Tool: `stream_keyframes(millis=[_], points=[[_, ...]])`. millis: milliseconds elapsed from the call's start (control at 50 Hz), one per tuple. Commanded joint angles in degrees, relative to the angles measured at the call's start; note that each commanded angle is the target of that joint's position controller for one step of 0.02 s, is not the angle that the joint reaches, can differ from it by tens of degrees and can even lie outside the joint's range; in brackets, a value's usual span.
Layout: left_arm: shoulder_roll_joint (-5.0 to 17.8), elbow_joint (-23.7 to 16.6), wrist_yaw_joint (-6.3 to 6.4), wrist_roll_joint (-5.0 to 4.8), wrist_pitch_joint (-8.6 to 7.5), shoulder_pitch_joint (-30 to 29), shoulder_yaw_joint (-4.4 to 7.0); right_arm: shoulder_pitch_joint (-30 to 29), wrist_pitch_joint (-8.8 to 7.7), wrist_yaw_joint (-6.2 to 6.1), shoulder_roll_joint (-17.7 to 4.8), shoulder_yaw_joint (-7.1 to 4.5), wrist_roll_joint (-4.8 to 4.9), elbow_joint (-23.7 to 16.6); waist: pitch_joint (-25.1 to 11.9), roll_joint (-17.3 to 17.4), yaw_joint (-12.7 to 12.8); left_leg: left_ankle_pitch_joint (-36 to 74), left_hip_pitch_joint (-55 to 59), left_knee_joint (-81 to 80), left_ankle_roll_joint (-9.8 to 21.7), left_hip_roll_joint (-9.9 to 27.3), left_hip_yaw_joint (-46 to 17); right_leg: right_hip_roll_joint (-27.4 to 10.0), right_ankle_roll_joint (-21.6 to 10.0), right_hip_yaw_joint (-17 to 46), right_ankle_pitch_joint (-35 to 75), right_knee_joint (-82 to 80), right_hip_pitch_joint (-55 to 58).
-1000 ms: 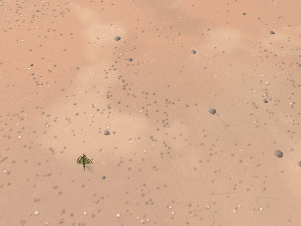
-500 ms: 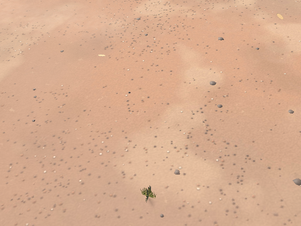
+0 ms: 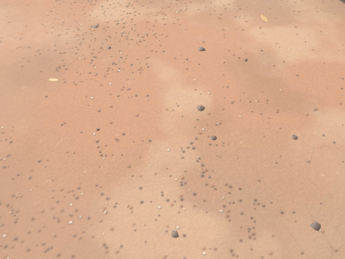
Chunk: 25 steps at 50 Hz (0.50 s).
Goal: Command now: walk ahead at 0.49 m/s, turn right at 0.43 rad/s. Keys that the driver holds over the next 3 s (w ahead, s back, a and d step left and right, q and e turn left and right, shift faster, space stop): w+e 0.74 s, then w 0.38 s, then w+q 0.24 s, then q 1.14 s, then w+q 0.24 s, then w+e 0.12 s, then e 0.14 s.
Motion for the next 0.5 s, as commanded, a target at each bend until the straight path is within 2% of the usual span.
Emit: stream_keyframes(millis=[20,80,120,140,180,200,220,240,260,280,300,320,340,360,380,400,440,500], points=[[0.26,-4.34,-0.99,0.38,-0.54,-2.6,-0.53,-5.1,-1.21,-0.75,-7.78,-1.73,0.18,-3.5,4.34,6.22,1.24,18.55,-3.65,-8.77,7.37,14.79,-3.23,-0.81,-0.29,-0.36,8.61,-10.21,0.18],[-0.38,-7.12,-2.32,0.44,-0.64,-8.76,-1.19,-2.32,-0.53,-1.27,-9.73,-2.31,0.92,-1.7,6.38,4.59,-0.97,19.78,0.41,-8.69,6.99,16.75,-0.77,-0.52,-1.85,-3.23,9.72,-17.45,-0.09],[0.2,-8.95,-3.09,0.32,-0.66,-11.2,-1.15,-1.19,0.32,-1.4,-10.63,-2.64,1.54,-0.72,6.71,4.57,-1.37,23.7,5.17,-6.49,6.26,17.88,0.57,-0.02,-3.34,-4.67,6.84,-20.43,-1.01],[0.73,-9.74,-3.42,0.32,-0.64,-11.67,-0.95,-1.15,0.82,-1.48,-11.21,-2.79,1.71,-0.47,6.19,4.9,-1.0,29.09,6.94,-4.36,5.75,18.12,1.45,0.91,-4.25,-6.0,4.49,-21.47,0.0],[2.71,-10.54,-3.65,0.33,-0.31,-9.63,0.05,-1.46,1.81,-1.87,-13.17,-3.24,1.93,-0.47,2.36,7.19,1.11,49.04,9.52,3.48,4.52,17.89,2.99,4.84,-6.5,-9.83,-1.55,-21.53,6.55],[4.48,-9.91,-3.54,0.22,-0.06,-5.02,1.02,-1.8,2.39,-2.06,-13.98,-3.4,2.05,-0.61,-0.86,8.14,3.87,56.98,9.54,11.05,3.91,17.33,3.59,7.31,-7.9,-11.31,-4.48,-21.36,12.9],[7.18,-8.15,-3.01,0.11,0.11,3.3,2.59,-2.81,2.71,-2.22,-14.24,-3.29,2.39,-0.88,-5.26,7.63,8.71,57.28,5.31,22.52,2.48,15.66,4.65,9.71,-9.92,-11.51,-2.65,-24.53,25.26],[11.47,-6.17,-1.81,0.09,0.79,12.22,4.51,-2.17,2.28,-2.46,-12.64,-2.49,1.73,-1.63,-10.34,3.36,12.64,42.16,-7.58,39.22,-0.02,13.09,4.49,6.37,-12.63,-3.18,-1.48,-26.39,42.88],[17.47,-6.55,-1.25,-0.31,0.47,10.43,5.17,3.93,0.87,-1.49,-3.32,0.38,-0.47,-4.66,-14.58,-12.63,4.63,-16.54,-33.57,61.16,-3.94,0.61,-0.13,-8.99,-23.32,29.97,-10.44,-31.5,60.91],[13.47,-8.39,-1.49,0.19,-0.48,12.31,3.9,-1.06,-1.56,-0.59,-7.29,0.2,1.44,-5.35,-23.31,-6.51,8.69,-20.71,-39.63,67.76,-3.08,-1.1,-14.41,-13.28,-26.23,45.49,-17.47,-40.46,64.92],[10.26,-7.87,-1.58,0.71,-1.19,10.46,3.03,-7.08,-2.65,-0.12,-10.11,-0.53,3.51,-7.29,-15.2,-3.25,9.54,-15.25,-44.03,66.37,-1.73,1.87,-15.31,-11.89,-22.59,37.55,-14.5,-42.27,59.99],[8.81,-8.14,-1.53,0.44,-1.59,6.94,2.55,-8.47,-3.25,-0.36,-9.51,-0.13,3.01,-7.69,-9.2,1.58,6.89,-10.04,-42.73,60.84,-0.88,4.5,-14.87,-9.32,-20.35,30.25,-9.15,-42.16,51.11],[7.18,-8.86,-1.44,0.56,-1.67,2.92,2.05,-8.73,-3.31,-0.79,-9.48,-0.34,1.47,-7.14,-5.79,3.84,4.31,-7.43,-39.31,55.72,-1.12,6.31,-14.51,-7.16,-18.83,24.96,-2.74,-42.39,43.07],[5.72,-9.94,-1.18,1.29,-1.77,0.56,1.49,-7.65,-2.73,-0.86,-10.07,-0.78,0.77,-6.82,-4.77,2.98,2.3,-5.6,-35.11,53.21,-1.43,7.5,-14.93,-5.5,-18.41,21.5,2.53,-43.57,37.68],[5.57,-10.39,-1.03,1.55,-1.8,-0.49,1.39,-6.82,-1.96,-0.78,-10.03,-0.92,0.46,-6.71,-4.19,2.09,1.16,-4.72,-32.93,51.26,-2.06,7.73,-14.76,-4.67,-18.5,20.16,5.04,-44.75,34.44],[5.84,-10.26,-0.82,1.31,-1.94,-0.63,1.46,-6.36,-1.32,-0.8,-9.38,-0.8,0.13,-6.59,-3.63,2.02,0.68,-4.18,-32.17,49.04,-3.0,7.83,-14.0,-4.18,-18.76,18.44,7.94,-45.45,32.1],[6.96,-9.45,-0.11,1.0,-2.04,0.7,1.69,-8.18,-0.37,-0.97,-7.78,-0.26,-0.31,-7.12,-2.03,2.19,0.86,-0.81,-31.68,43.32,-4.87,7.32,-12.51,-2.61,-18.38,14.37,11.53,-46.08,27.51],[8.05,-8.32,0.83,0.55,-1.5,2.89,1.97,-15.31,-0.22,-0.81,-5.87,0.67,-0.3,-8.82,-0.35,0.41,3.39,11.55,-30.1,29.44,-6.22,5.19,-11.67,0.97,-15.4,10.39,8.05,-45.53,24.62]])
Next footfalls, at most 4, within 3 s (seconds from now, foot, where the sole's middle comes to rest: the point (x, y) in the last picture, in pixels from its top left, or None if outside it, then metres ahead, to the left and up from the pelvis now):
0.24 right None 0.30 -0.14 -0.78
0.72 left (177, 229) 0.62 -0.02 -0.78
1.20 right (261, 207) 0.71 -0.38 -0.78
1.66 left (226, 149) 1.02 -0.28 -0.78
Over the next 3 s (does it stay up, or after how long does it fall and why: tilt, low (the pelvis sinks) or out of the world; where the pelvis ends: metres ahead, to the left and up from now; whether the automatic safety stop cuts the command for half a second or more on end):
stays up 1.03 -0.31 -0.01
